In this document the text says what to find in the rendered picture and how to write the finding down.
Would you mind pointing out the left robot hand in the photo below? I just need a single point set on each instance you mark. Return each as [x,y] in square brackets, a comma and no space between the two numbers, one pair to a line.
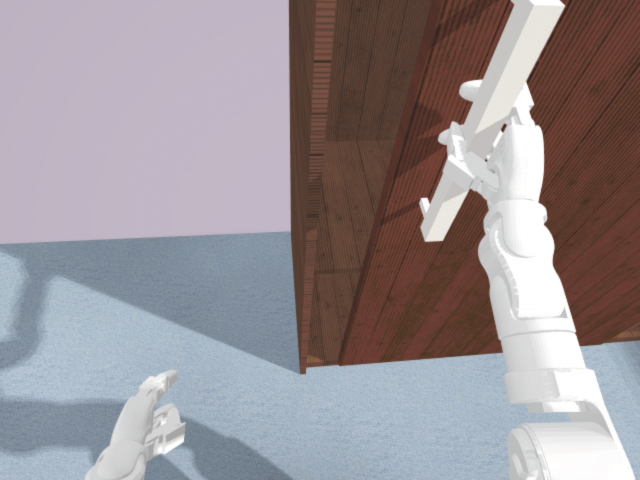
[159,431]

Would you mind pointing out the robot right forearm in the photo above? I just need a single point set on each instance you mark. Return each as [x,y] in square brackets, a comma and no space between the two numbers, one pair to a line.
[545,366]

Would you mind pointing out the right robot upper arm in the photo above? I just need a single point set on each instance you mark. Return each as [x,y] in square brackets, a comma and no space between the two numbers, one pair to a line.
[564,451]

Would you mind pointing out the right robot hand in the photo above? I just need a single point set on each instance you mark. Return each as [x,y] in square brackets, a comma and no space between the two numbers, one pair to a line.
[517,155]

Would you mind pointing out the handle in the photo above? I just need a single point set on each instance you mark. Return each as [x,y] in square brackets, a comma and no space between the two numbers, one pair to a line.
[522,41]

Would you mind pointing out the robot left forearm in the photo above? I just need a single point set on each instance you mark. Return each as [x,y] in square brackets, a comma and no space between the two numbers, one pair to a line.
[123,460]

